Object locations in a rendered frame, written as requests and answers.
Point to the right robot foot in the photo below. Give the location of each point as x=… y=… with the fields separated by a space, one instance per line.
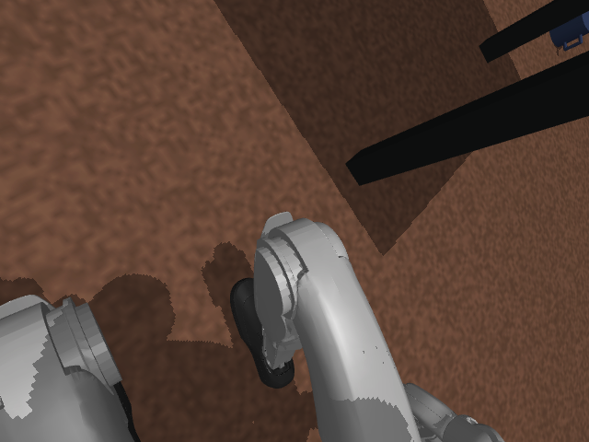
x=250 y=330

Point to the left robot foot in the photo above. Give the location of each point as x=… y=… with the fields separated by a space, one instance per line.
x=127 y=407

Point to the right robot hand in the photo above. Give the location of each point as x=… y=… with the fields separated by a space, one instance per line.
x=431 y=415

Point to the right robot arm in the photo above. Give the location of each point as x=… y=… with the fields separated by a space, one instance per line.
x=464 y=428

